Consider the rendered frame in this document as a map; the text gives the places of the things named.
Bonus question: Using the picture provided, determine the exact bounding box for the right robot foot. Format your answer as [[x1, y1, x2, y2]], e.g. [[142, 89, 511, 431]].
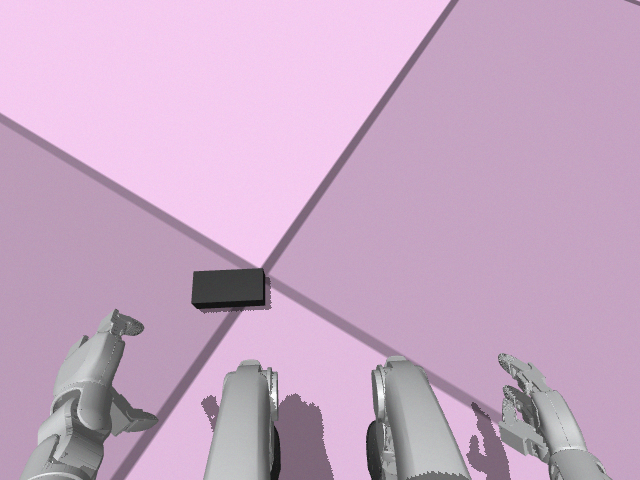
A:
[[366, 420, 382, 480]]

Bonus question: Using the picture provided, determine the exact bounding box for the right robot hand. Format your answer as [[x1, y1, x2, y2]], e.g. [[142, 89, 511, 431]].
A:
[[498, 353, 588, 464]]

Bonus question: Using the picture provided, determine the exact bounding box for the right robot arm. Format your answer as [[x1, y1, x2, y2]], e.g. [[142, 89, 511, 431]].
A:
[[548, 449, 612, 480]]

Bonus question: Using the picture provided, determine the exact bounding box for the carton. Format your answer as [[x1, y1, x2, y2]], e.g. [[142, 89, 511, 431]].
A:
[[191, 268, 265, 309]]

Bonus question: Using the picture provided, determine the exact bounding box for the left robot hand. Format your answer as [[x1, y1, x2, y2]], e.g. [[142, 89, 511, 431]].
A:
[[53, 309, 159, 437]]

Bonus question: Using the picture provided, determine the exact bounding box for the left robot arm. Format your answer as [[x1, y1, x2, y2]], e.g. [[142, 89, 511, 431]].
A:
[[19, 382, 113, 480]]

